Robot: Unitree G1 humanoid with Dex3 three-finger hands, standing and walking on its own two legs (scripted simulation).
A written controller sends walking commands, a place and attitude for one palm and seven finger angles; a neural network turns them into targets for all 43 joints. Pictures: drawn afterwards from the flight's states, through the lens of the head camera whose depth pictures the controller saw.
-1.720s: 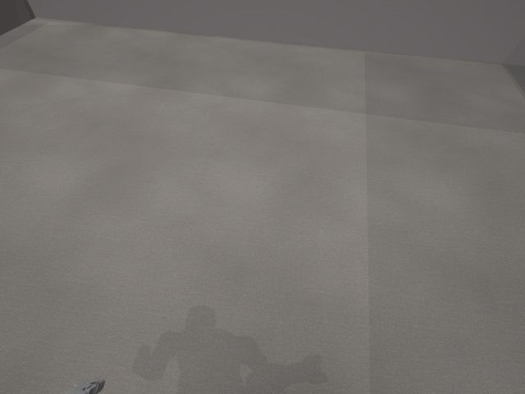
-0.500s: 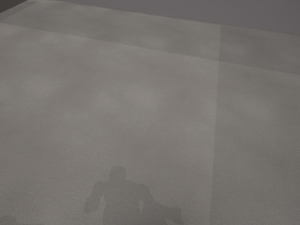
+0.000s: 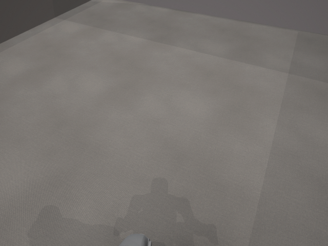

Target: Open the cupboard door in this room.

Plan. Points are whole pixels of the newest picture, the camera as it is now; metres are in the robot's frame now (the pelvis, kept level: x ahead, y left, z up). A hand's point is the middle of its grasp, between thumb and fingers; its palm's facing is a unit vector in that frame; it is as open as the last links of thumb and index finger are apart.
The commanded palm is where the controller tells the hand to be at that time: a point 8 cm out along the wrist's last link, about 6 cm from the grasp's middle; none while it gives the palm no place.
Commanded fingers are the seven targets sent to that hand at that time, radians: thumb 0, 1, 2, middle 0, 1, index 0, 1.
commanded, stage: turn or walk to find it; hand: left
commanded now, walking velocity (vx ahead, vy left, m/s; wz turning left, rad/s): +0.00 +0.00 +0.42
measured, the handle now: out of the picture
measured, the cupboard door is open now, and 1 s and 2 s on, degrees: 0 0 0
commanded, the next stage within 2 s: none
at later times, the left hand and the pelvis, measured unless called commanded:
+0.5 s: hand out of the picture -0.02 +0.28 -0.17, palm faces +0.25 -0.94 -0.24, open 7.4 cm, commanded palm none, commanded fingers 0.00 0.90 0.90 -0.20 -0.30 -0.20 -0.30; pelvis -0.03 +0.06 +0.00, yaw +12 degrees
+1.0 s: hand out of the picture -0.07 +0.22 -0.16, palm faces +0.42 -0.88 -0.24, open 7.4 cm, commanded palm none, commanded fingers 0.00 0.90 0.90 -0.20 -0.30 -0.20 -0.30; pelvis -0.05 +0.02 +0.00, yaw +26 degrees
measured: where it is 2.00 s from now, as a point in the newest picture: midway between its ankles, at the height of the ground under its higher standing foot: outside the picture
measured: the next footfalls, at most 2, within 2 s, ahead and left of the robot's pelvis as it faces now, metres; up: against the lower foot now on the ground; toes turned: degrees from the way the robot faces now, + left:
left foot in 0.24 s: +0.00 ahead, +0.15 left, +0.00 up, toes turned +11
right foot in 0.72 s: +0.03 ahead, -0.08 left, +0.00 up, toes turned +16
